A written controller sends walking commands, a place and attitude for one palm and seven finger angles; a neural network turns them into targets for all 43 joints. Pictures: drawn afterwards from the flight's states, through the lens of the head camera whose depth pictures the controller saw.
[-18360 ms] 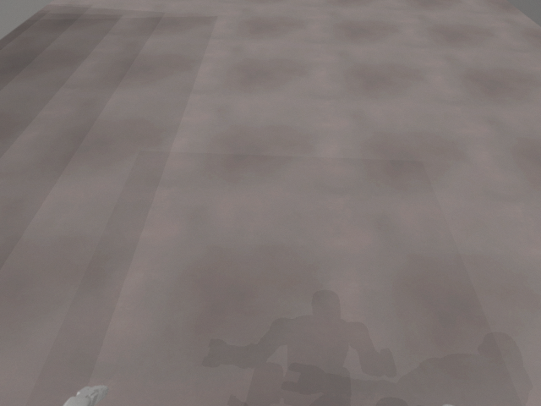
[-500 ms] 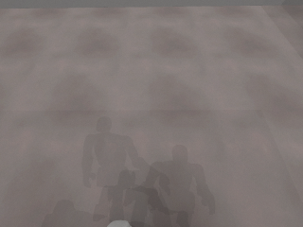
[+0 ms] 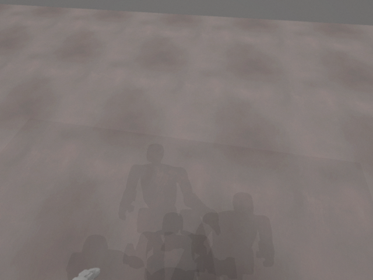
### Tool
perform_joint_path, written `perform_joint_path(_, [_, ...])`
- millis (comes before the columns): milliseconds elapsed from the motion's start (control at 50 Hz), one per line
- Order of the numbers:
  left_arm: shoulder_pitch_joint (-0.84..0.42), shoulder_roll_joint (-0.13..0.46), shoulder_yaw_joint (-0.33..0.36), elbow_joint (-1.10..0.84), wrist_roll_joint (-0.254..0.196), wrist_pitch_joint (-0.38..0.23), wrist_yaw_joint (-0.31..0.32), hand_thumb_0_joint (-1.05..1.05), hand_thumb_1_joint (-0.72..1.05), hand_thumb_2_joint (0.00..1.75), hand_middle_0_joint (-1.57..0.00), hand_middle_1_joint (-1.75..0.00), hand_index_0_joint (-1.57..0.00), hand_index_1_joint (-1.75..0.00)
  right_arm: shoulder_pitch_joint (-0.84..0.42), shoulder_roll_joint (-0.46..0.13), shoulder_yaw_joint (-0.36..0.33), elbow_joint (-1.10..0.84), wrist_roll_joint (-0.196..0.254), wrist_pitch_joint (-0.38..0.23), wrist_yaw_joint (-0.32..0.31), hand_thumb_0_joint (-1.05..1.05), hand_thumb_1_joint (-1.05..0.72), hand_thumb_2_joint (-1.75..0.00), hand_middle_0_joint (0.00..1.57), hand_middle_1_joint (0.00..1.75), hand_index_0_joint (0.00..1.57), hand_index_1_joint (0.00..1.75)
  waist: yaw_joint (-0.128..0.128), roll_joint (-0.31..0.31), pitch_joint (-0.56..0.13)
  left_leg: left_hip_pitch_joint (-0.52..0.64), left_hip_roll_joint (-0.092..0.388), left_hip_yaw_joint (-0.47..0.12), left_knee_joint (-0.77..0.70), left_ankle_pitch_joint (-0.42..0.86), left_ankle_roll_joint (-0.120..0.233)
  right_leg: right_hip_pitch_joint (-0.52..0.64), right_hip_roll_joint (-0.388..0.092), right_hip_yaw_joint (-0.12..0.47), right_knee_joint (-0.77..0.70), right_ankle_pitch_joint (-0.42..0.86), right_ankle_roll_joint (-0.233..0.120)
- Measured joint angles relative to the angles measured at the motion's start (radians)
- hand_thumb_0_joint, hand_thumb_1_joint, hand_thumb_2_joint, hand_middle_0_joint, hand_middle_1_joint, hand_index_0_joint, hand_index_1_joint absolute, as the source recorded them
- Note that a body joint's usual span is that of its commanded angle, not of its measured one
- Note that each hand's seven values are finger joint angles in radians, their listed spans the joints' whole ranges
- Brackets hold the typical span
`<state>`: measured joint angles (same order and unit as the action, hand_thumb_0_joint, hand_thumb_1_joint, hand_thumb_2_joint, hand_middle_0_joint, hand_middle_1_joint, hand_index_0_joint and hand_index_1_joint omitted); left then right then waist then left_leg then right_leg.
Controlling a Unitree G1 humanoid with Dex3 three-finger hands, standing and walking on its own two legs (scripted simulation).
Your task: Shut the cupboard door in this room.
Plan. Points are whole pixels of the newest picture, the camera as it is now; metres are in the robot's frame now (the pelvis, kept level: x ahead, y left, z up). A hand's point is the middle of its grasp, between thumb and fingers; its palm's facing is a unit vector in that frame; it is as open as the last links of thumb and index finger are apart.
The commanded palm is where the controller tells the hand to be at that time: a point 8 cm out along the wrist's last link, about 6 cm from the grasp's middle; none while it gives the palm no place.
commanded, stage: turn or walk to find it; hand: left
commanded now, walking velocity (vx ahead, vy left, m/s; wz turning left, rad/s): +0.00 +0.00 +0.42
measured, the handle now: out of the picture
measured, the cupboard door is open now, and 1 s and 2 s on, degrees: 88 88 88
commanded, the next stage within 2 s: none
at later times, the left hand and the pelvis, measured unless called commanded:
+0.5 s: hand out of the picture -0.06 +0.21 -0.18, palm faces +0.30 -0.92 -0.24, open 7.4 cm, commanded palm none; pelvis -0.03 +0.01 -0.01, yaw +14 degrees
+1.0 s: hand out of the picture -0.04 +0.20 -0.15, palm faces +0.42 -0.87 -0.27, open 7.4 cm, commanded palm none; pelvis -0.05 -0.02 +0.00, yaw +25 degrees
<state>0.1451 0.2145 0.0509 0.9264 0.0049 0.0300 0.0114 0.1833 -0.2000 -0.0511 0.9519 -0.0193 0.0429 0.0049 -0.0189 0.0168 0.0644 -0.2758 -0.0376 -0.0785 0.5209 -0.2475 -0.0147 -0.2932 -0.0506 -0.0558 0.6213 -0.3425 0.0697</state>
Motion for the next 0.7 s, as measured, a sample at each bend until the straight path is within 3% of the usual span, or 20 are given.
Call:
perform_joint_path(40, [-0.001, -0.021, -0.006, -0.006, 0.009, -0.018, 0.003, 0.01, 0.90, 0.90, -0.20, -0.30, -0.20, -0.30, 0.007, -0.016, -0.011, 0.006, 0.007, 0.007, 0.001, 0.01, -0.91, -0.90, 0.20, 0.30, 0.20, 0.30, -0.002, 0.032, 0.007, -0.045, 0.003, -0.020, 0.097, -0.082, -0.007, 0.018, 0.012, -0.027, -0.040, 0.041, -0.051])
perform_joint_path(80, [0.007, -0.038, -0.011, -0.014, 0.011, -0.026, 0.005, 0.01, 0.90, 0.90, -0.20, -0.30, -0.20, -0.30, 0.013, -0.027, -0.021, 0.013, 0.006, 0.024, 0.000, 0.01, -0.91, -0.90, 0.20, 0.30, 0.20, 0.30, -0.004, 0.038, 0.014, -0.115, -0.013, -0.011, 0.298, -0.207, -0.005, 0.022, 0.000, -0.050, -0.030, 0.032, -0.093])
perform_joint_path(140, [0.029, -0.056, -0.015, -0.012, 0.012, -0.026, 0.008, 0.01, 0.90, 0.90, -0.20, -0.30, -0.20, -0.30, 0.015, -0.044, -0.034, 0.027, 0.002, 0.036, 0.007, 0.01, -0.91, -0.90, 0.20, 0.30, 0.20, 0.30, -0.002, 0.039, 0.022, -0.194, -0.005, 0.018, 0.557, -0.192, -0.014, 0.050, -0.016, -0.076, -0.069, 0.047, -0.108])
perform_joint_path(200, [0.049, -0.064, -0.017, 0.001, 0.014, -0.024, 0.011, 0.01, 0.90, 0.90, -0.20, -0.30, -0.20, -0.30, 0.020, -0.054, -0.038, 0.034, 0.001, 0.038, 0.012, 0.01, -0.91, -0.90, 0.19, 0.30, 0.20, 0.30, -0.006, 0.034, 0.024, -0.213, 0.024, 0.034, 0.638, -0.148, -0.031, 0.070, -0.029, -0.102, -0.102, 0.064, -0.108])
perform_joint_path(280, [0.074, -0.062, -0.015, 0.016, 0.018, -0.026, 0.010, 0.01, 0.90, 0.90, -0.20, -0.30, -0.21, -0.30, 0.019, -0.054, -0.035, 0.048, 0.002, 0.044, 0.013, 0.01, -0.91, -0.90, 0.19, 0.30, 0.20, 0.30, 0.003, 0.015, 0.026, -0.175, 0.055, 0.047, 0.571, -0.159, -0.047, 0.079, -0.047, -0.133, -0.119, 0.072, -0.107])
perform_joint_path(420, [0.099, -0.027, -0.003, 0.044, 0.024, -0.022, 0.007, 0.01, 0.90, 0.90, -0.21, -0.30, -0.21, -0.30, -0.027, -0.041, -0.014, 0.051, 0.013, 0.033, 0.009, 0.01, -0.91, -0.90, 0.19, 0.30, 0.20, 0.30, 0.036, -0.023, 0.038, -0.058, 0.069, 0.105, 0.290, -0.216, -0.039, 0.060, -0.084, -0.188, -0.090, 0.068, -0.088])
perform_joint_path(480, [0.109, -0.002, 0.007, 0.059, 0.020, -0.014, 0.006, 0.01, 0.90, 0.90, -0.21, -0.30, -0.21, -0.30, -0.046, -0.034, -0.005, 0.032, 0.015, 0.013, 0.009, 0.01, -0.91, -0.90, 0.19, 0.30, 0.20, 0.30, 0.041, -0.037, 0.033, 0.021, 0.064, 0.141, 0.093, -0.116, -0.025, 0.036, -0.105, -0.214, -0.033, 0.045, -0.066])
perform_joint_path(500, [0.116, 0.007, 0.011, 0.061, 0.016, -0.008, 0.006, 0.01, 0.90, 0.90, -0.21, -0.30, -0.21, -0.30, -0.049, -0.034, -0.003, 0.024, 0.013, 0.003, 0.010, 0.01, -0.91, -0.90, 0.19, 0.30, 0.20, 0.30, 0.042, -0.038, 0.025, 0.039, 0.064, 0.139, 0.035, -0.051, -0.005, 0.015, -0.112, -0.219, 0.008, 0.028, -0.056])
perform_joint_path(560, [0.107, 0.039, 0.020, 0.078, 0.012, 0.029, 0.011, 0.01, 0.90, 0.90, -0.20, -0.30, -0.20, -0.30, -0.067, -0.008, 0.004, 0.010, 0.006, -0.013, 0.007, 0.01, -0.91, -0.90, 0.19, 0.30, 0.20, 0.30, 0.052, -0.075, 0.028, 0.027, 0.043, 0.144, 0.067, -0.065, 0.035, -0.072, -0.096, -0.111, 0.223, -0.156, -0.022])
perform_joint_path(620, [0.089, 0.046, 0.024, 0.086, 0.012, 0.041, 0.004, 0.01, 0.90, 0.90, -0.20, -0.30, -0.20, -0.30, -0.064, 0.004, 0.012, 0.003, 0.002, -0.016, -0.003, 0.01, -0.91, -0.90, 0.19, 0.30, 0.20, 0.30, 0.045, -0.063, 0.017, 0.039, 0.040, 0.119, 0.021, -0.044, 0.044, -0.136, -0.061, -0.047, 0.380, -0.137, -0.008])
perform_joint_path(700, [0.066, 0.041, 0.020, 0.065, 0.010, 0.029, -0.002, 0.01, 0.91, 0.90, -0.20, -0.30, -0.20, -0.30, -0.053, 0.009, 0.017, 0.004, 0.003, -0.017, -0.005, 0.01, -0.91, -0.90, 0.20, 0.30, 0.20, 0.30, 0.041, -0.047, 0.007, 0.053, 0.031, 0.090, -0.045, 0.005, 0.049, -0.157, -0.046, -0.008, 0.402, -0.086, 0.007])
